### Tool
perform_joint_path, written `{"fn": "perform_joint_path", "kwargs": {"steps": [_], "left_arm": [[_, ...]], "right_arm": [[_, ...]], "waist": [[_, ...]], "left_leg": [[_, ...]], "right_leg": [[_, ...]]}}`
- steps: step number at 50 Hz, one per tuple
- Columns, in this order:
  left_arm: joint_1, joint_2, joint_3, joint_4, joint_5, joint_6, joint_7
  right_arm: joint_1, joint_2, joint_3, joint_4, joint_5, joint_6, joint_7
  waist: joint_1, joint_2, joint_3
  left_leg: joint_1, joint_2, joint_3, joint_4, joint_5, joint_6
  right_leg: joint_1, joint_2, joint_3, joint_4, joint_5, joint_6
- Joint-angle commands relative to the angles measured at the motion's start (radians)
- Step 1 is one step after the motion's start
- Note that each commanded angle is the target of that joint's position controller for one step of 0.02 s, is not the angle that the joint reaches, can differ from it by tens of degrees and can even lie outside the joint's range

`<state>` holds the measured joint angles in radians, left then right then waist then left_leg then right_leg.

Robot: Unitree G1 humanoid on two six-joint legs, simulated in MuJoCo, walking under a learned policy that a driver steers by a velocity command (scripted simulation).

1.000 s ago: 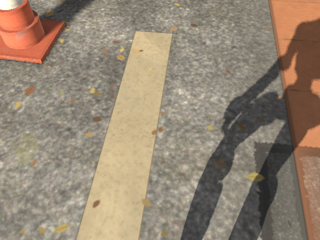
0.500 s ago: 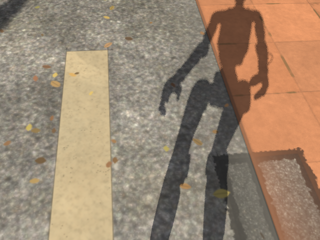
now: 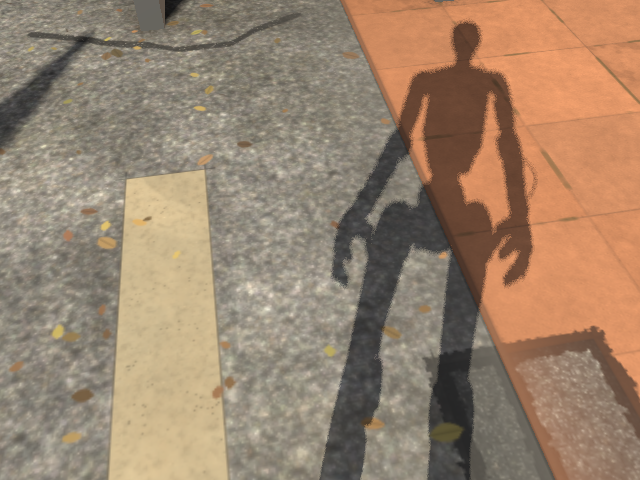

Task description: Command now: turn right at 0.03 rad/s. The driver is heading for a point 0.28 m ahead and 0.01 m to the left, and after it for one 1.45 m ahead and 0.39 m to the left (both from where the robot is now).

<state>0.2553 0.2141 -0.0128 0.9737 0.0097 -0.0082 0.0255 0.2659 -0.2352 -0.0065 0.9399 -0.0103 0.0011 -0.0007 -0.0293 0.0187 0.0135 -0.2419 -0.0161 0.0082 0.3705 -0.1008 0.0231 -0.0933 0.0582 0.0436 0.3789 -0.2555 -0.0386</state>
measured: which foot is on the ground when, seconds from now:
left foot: down 0.00-1.00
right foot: down 0.00-1.00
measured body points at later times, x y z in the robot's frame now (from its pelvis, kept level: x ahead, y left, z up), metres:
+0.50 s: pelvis +0.05 +0.00 -0.01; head +0.04 +0.00 +0.44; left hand +0.01 +0.24 -0.16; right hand +0.06 -0.24 -0.16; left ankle +0.07 +0.10 -0.74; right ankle -0.03 -0.10 -0.74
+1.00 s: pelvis +0.08 +0.01 -0.01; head +0.09 +0.01 +0.44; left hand +0.06 +0.24 -0.17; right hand +0.08 -0.21 -0.17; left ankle +0.08 +0.10 -0.74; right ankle -0.03 -0.10 -0.74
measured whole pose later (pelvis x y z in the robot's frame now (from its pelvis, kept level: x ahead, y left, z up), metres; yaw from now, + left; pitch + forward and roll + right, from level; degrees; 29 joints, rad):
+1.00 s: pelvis +0.08 +0.01 -0.01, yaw +0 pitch -1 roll +1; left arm 0.30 0.15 -0.02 1.15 0.01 0.00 0.06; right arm 0.26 -0.15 -0.01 1.13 -0.01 0.00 -0.05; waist -0.01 -0.02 0.05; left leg -0.18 -0.05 0.06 0.45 -0.25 0.05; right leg 0.03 0.00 0.02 0.37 -0.37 -0.01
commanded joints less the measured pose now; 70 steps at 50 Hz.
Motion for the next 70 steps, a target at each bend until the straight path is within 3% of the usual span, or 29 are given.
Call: {"fn": "perform_joint_path", "kwargs": {"steps": [1, 16, 17, 19, 21, 22, 23, 25, 26, 27, 28, 29, 30, 32, 33, 34, 36, 40, 51, 70], "left_arm": [[0.036, 0.113, 0.022, -0.004, -0.002, -0.011, 0.005], [0.083, 0.071, 0.006, 0.097, -0.004, -0.013, 0.016], [0.1, 0.069, 0.005, 0.106, -0.002, -0.013, 0.016], [0.123, 0.106, 0.021, 0.113, 0.001, -0.007, 0.015], [0.169, 0.138, 0.039, 0.116, 0.001, -0.001, 0.012], [0.167, 0.128, 0.04, 0.119, 0.0, -0.003, 0.014], [0.158, 0.102, 0.034, 0.119, 0.003, -0.01, 0.017], [0.115, 0.07, 0.021, 0.114, 0.011, -0.029, 0.018], [0.102, 0.065, 0.019, 0.111, 0.013, -0.037, 0.016], [0.118, 0.065, 0.02, 0.107, 0.009, -0.042, 0.014], [0.169, 0.04, 0.017, 0.113, 0.0, -0.039, 0.014], [0.197, 0.039, 0.015, 0.135, -0.002, -0.03, 0.022], [0.206, 0.027, 0.013, 0.145, -0.008, -0.02, 0.027], [0.194, 0.015, 0.011, 0.149, -0.009, -0.008, 0.028], [0.194, 0.003, 0.007, 0.154, -0.007, -0.006, 0.027], [0.204, -0.001, 0.004, 0.163, -0.005, -0.004, 0.026], [0.198, 0.035, 0.011, 0.174, -0.006, -0.002, 0.031], [0.18, 0.026, 0.007, 0.178, -0.007, 0.004, 0.037], [0.149, 0.011, 0.0, 0.19, 0.0, 0.004, 0.038], [0.2, -0.026, -0.008, 0.2, 0.002, -0.009, 0.032]], "right_arm": [[0.016, -0.085, -0.016, -0.001, 0.0, -0.01, -0.006], [0.046, -0.055, -0.005, 0.128, 0.002, -0.004, -0.025], [0.051, -0.049, -0.004, 0.135, 0.001, -0.002, -0.025], [0.032, -0.058, -0.012, 0.129, -0.004, 0.004, -0.021], [-0.033, -0.047, -0.014, 0.098, -0.018, 0.004, -0.009], [-0.051, -0.017, -0.007, 0.086, -0.025, -0.003, -0.007], [-0.044, 0.004, -0.003, 0.085, -0.026, -0.013, -0.009], [0.029, 0.018, 0.0, 0.106, -0.016, -0.032, -0.016], [0.08, 0.007, -0.003, 0.126, -0.009, -0.041, -0.02], [0.116, -0.046, -0.016, 0.135, -0.007, -0.051, -0.027], [0.132, -0.1, -0.029, 0.148, 0.002, -0.051, -0.027], [0.173, -0.065, -0.02, 0.159, -0.003, -0.048, -0.029], [0.185, -0.036, -0.01, 0.166, -0.005, -0.043, -0.033], [0.129, -0.026, 0.0, 0.152, -0.008, -0.034, -0.044], [0.092, -0.027, 0.003, 0.146, -0.008, -0.031, -0.048], [0.065, -0.031, 0.002, 0.143, -0.007, -0.027, -0.05], [0.071, -0.042, -0.006, 0.142, 0.002, -0.024, -0.051], [0.093, -0.017, -0.011, 0.159, 0.011, -0.023, -0.051], [0.067, 0.005, -0.014, 0.186, 0.004, -0.002, -0.048], [0.093, 0.026, -0.004, 0.224, 0.004, 0.004, -0.04]], "waist": [[0.011, -0.022, 0.049], [0.012, -0.021, 0.038], [0.016, -0.025, 0.02], [0.028, -0.073, 0.056], [0.063, -0.14, 0.158], [0.06, -0.144, 0.215], [0.049, -0.132, 0.225], [-0.004, -0.102, 0.165], [-0.023, -0.081, 0.116], [-0.013, -0.042, 0.074], [0.014, 0.062, 0.041], [-0.001, 0.079, -0.006], [-0.001, 0.094, -0.012], [0.026, 0.086, -0.009], [0.044, 0.071, 0.0], [0.058, 0.053, 0.007], [0.039, 0.004, 0.005], [0.029, -0.04, -0.013], [0.024, -0.031, 0.058], [0.016, -0.035, 0.1]], "left_leg": [[0.074, 0.091, -0.116, -0.049, -0.019, 0.008], [0.104, 0.101, -0.115, -0.022, 0.067, 0.02], [0.109, 0.089, -0.107, -0.018, -0.011, 0.022], [0.04, 0.026, -0.055, 0.069, -0.249, 0.035], [-0.153, -0.024, 0.01, 0.206, -0.35, 0.039], [-0.206, -0.007, 0.035, 0.246, -0.291, 0.037], [-0.205, 0.019, 0.028, 0.263, -0.256, 0.039], [-0.079, 0.037, 0.015, 0.143, -0.168, 0.044], [0.051, 0.042, -0.012, 0.07, -0.046, 0.046], [0.156, 0.09, -0.088, 0.055, 0.124, 0.056], [0.216, 0.142, -0.147, 0.087, 0.351, 0.098], [0.282, 0.207, -0.207, 0.076, 0.498, 0.135], [0.294, 0.246, -0.238, 0.061, 0.589, 0.159], [0.248, 0.26, -0.232, 0.04, 0.629, 0.168], [0.221, 0.234, -0.193, 0.047, 0.64, 0.151], [0.203, 0.196, -0.149, 0.065, 0.623, 0.123], [0.199, 0.134, -0.097, 0.092, 0.542, 0.081], [0.167, 0.105, -0.077, 0.087, 0.413, 0.066], [0.145, 0.101, -0.077, 0.035, 0.238, 0.049], [0.104, 0.099, -0.089, -0.017, 0.033, 0.03]], "right_leg": [[-0.131, -0.136, 0.127, -0.119, 0.002, -0.04], [-0.082, -0.133, 0.094, -0.091, 0.145, -0.036], [-0.076, -0.127, 0.095, -0.105, 0.053, -0.041], [-0.101, -0.125, 0.136, -0.131, -0.248, -0.081], [-0.097, -0.219, 0.281, -0.223, -0.502, -0.151], [-0.101, -0.276, 0.323, -0.238, -0.44, -0.175], [-0.101, -0.298, 0.321, -0.214, -0.264, -0.184], [-0.085, -0.268, 0.218, -0.095, 0.196, -0.147], [-0.109, -0.223, 0.156, -0.038, 0.301, -0.103], [-0.142, -0.158, 0.092, 0.029, 0.31, -0.062], [-0.16, -0.083, 0.025, 0.077, 0.201, -0.033], [-0.167, -0.071, 0.012, 0.123, 0.051, -0.015], [-0.169, -0.06, 0.004, 0.158, -0.055, -0.005], [-0.13, -0.068, -0.002, 0.152, -0.098, 0.0], [-0.092, -0.077, 0.001, 0.099, -0.056, 0.002], [-0.052, -0.084, 0.009, 0.032, 0.022, 0.004], [0.007, -0.11, 0.023, -0.008, 0.264, 0.012], [0.071, -0.148, 0.018, 0.007, 0.436, 0.014], [0.006, -0.156, 0.028, -0.049, 0.276, -0.002], [-0.072, -0.15, 0.045, -0.097, 0.095, -0.017]]}}
Velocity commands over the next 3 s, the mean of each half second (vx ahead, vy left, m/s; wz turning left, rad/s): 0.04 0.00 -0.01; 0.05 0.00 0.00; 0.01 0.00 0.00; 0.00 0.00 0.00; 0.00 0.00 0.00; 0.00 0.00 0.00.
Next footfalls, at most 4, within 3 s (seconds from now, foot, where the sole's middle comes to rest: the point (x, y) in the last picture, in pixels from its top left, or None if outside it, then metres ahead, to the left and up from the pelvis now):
none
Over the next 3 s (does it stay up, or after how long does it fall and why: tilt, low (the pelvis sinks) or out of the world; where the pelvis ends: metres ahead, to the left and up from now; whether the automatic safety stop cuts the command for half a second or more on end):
stays up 0.05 -0.02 0.00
